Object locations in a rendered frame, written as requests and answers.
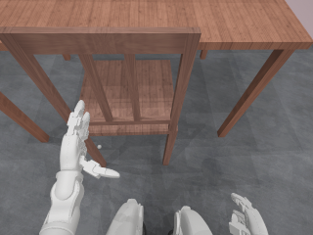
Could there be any robot left forearm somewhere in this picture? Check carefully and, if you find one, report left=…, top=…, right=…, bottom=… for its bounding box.
left=39, top=169, right=84, bottom=235

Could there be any table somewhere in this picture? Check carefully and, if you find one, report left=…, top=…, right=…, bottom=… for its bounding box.
left=0, top=0, right=313, bottom=143

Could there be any robot left hand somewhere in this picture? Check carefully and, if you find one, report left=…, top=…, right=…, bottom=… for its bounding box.
left=60, top=100, right=120, bottom=179

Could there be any left robot shin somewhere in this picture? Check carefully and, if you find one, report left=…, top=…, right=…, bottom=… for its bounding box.
left=127, top=199, right=143, bottom=235

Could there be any chair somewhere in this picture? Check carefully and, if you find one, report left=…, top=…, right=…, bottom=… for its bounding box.
left=0, top=26, right=201, bottom=167

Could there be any robot right hand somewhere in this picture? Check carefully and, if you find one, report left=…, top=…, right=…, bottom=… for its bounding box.
left=229, top=193, right=269, bottom=235

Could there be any robot left thigh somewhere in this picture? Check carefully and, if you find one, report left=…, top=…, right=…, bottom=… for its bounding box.
left=106, top=202, right=144, bottom=235

